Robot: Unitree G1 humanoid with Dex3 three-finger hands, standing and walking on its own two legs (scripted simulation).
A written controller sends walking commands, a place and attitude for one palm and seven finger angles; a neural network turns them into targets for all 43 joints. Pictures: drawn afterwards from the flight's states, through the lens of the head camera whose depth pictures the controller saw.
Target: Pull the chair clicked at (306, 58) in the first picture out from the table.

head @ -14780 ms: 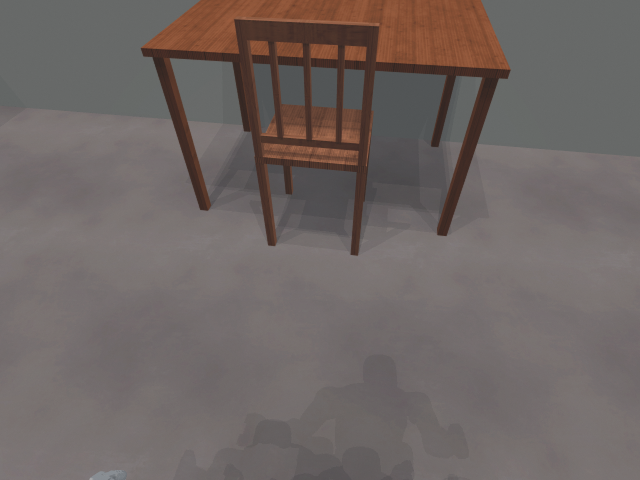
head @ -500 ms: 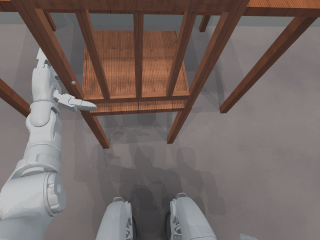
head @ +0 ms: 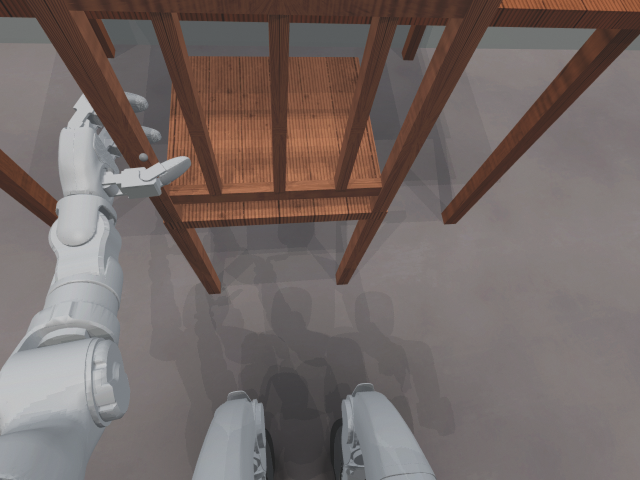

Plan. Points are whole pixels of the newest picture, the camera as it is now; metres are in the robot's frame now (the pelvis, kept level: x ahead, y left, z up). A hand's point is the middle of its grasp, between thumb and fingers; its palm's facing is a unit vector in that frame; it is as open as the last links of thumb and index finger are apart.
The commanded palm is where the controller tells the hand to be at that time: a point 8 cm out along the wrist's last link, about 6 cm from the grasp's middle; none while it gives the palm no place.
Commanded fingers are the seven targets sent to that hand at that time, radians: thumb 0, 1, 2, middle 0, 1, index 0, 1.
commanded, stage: hook a spindle and tug to test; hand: left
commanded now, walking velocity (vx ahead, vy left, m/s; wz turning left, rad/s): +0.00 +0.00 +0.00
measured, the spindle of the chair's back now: (279, 122) +0.53 +0.03 +0.05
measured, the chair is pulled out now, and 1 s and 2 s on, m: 0.00 0.02 0.13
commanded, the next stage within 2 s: step backward, pulling the chair out in 0.84 s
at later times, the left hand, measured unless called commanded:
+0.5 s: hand (147, 165) +0.48 +0.18 +0.03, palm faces +0.07 -1.00 -0.01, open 6.0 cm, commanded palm +0.44 +0.22 +0.03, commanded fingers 0.00 0.90 0.90 -0.50 -1.45 -0.50 -1.45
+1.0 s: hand (146, 179) +0.46 +0.18 +0.03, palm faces +0.08 -1.00 -0.04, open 6.1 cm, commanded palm +0.44 +0.22 +0.03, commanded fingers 0.00 0.90 0.90 -0.50 -1.45 -0.50 -1.45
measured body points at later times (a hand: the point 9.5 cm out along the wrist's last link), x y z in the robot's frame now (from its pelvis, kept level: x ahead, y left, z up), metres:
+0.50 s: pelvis +0.01 +0.00 +0.01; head +0.16 +0.02 +0.43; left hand +0.47 +0.23 +0.03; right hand +0.06 -0.26 -0.11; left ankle +0.03 +0.08 -0.62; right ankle +0.03 -0.12 -0.62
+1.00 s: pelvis +0.01 +0.00 +0.02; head +0.15 +0.02 +0.44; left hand +0.45 +0.23 +0.04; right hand +0.08 -0.26 -0.10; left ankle +0.03 +0.08 -0.62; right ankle +0.03 -0.12 -0.62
